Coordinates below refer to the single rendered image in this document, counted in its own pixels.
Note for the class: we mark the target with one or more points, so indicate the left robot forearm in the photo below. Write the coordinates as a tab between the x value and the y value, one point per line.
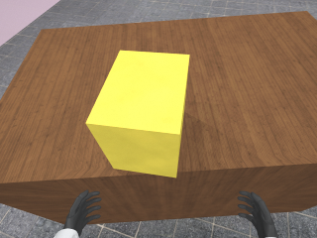
66	233

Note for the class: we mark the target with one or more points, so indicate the right robot hand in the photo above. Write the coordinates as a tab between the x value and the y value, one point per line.
260	215

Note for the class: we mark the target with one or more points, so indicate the pedestal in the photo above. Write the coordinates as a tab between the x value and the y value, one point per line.
249	122

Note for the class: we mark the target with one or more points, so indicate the carton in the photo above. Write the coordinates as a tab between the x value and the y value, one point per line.
138	115

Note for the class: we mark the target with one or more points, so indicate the left robot hand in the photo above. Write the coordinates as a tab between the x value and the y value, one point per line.
76	218

